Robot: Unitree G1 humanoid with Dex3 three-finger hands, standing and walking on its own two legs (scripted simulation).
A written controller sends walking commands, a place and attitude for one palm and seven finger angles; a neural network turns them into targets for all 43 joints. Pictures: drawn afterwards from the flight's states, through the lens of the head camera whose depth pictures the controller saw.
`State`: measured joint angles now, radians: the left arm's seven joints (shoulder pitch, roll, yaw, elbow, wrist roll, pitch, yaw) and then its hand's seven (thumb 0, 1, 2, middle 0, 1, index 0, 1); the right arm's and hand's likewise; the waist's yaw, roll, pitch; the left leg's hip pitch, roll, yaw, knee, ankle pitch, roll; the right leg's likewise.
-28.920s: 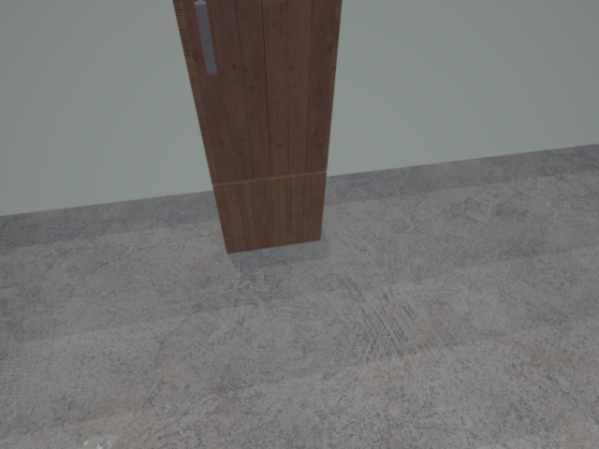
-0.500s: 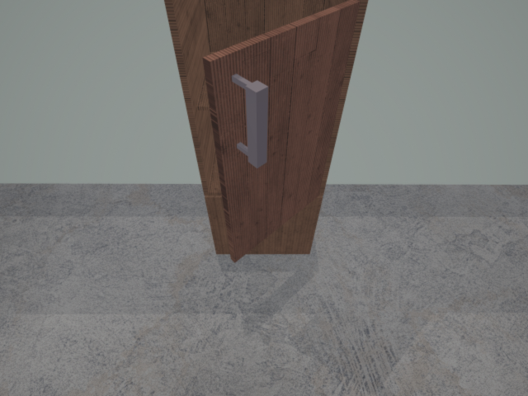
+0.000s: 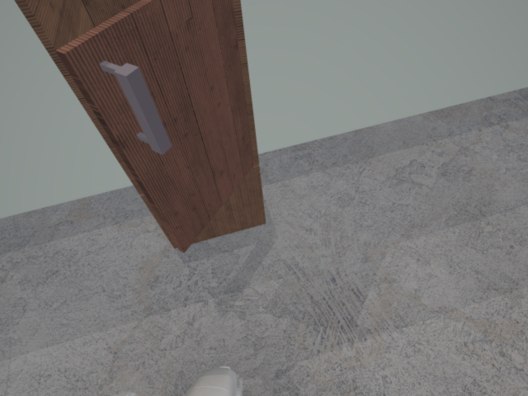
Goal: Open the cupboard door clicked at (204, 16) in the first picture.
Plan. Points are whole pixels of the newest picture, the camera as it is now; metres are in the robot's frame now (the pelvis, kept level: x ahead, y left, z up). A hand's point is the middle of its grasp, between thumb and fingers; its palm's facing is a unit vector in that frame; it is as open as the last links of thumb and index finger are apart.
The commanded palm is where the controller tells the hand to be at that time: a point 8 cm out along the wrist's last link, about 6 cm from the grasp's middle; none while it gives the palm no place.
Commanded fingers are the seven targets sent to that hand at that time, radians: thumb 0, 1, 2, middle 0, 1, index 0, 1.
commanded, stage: walk to a spot facing it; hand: left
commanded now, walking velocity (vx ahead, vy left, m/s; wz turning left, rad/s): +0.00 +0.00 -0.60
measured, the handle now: (136, 109) +0.51 +0.24 +0.14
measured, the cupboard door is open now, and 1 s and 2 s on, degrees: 43 43 43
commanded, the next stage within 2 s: none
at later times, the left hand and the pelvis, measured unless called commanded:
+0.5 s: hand out of the picture +0.12 +0.23 -0.17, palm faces -0.19 -0.96 -0.20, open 7.4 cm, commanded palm none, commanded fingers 0.00 0.90 0.90 -0.20 -0.30 -0.20 -0.30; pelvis +0.03 +0.04 +0.01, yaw -17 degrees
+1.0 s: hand (231, 336) +0.23 +0.09 -0.15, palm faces -0.56 -0.79 -0.23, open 7.3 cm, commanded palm none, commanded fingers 0.00 0.90 0.90 -0.20 -0.30 -0.20 -0.30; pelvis +0.04 +0.00 +0.01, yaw -36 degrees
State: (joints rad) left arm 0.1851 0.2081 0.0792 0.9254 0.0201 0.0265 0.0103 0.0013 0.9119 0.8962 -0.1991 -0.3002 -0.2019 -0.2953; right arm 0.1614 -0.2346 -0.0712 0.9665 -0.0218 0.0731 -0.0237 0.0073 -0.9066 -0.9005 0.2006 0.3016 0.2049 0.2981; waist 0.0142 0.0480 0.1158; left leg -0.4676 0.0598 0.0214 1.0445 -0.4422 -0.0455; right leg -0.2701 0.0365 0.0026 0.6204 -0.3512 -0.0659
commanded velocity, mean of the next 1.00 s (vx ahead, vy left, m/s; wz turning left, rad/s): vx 0.00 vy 0.00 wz -0.60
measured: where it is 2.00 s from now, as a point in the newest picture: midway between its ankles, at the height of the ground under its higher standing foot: outside the picture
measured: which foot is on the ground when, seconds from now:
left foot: up 0.00-0.36, down 0.38-0.76, up 0.78-1.00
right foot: down 0.00-0.38, up 0.40-0.74, down 0.76-1.00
